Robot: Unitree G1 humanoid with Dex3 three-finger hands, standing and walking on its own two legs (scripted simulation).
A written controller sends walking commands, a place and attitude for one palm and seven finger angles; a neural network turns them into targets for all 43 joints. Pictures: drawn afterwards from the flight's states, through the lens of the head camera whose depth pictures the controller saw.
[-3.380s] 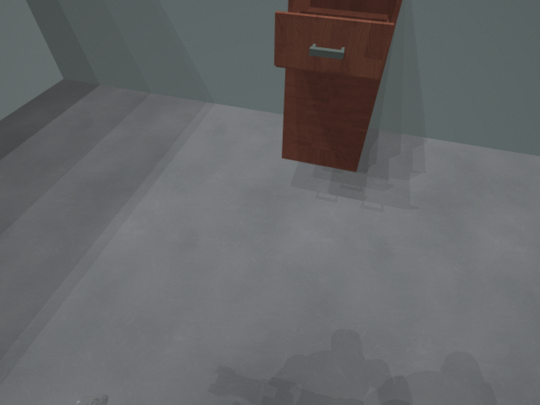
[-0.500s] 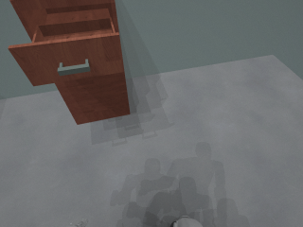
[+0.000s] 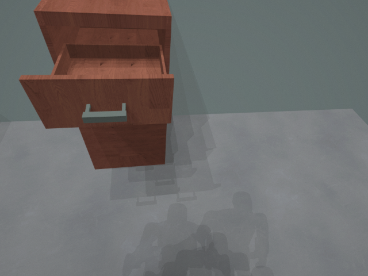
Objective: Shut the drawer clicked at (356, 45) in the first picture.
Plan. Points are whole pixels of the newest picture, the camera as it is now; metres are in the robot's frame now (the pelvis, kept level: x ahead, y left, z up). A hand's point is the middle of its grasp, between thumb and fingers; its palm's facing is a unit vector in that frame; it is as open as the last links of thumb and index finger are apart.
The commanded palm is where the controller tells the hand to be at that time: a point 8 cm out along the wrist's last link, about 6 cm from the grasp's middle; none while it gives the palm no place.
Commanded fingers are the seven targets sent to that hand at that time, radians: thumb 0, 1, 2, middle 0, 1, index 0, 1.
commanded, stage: turn to face it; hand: left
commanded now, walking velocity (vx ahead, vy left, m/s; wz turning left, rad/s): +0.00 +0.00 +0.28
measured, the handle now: (105, 111) +0.52 +0.26 +0.02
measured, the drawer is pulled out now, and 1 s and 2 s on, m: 0.30 0.30 0.30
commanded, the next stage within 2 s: take the last steps up to it in 0.28 s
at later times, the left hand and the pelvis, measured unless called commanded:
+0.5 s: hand out of the picture +0.03 +0.14 -0.15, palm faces +0.21 -0.95 -0.23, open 7.4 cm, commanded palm none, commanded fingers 0.00 0.90 0.90 -0.20 -0.30 -0.20 -0.30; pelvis +0.02 -0.04 +0.01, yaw +9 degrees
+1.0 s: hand out of the picture +0.14 +0.16 -0.16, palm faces +0.18 -0.96 -0.22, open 7.4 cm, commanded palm none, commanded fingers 0.00 0.90 0.90 -0.20 -0.30 -0.20 -0.30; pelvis +0.12 -0.03 +0.00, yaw +10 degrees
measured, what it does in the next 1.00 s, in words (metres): walks ahead: right foot, then left foot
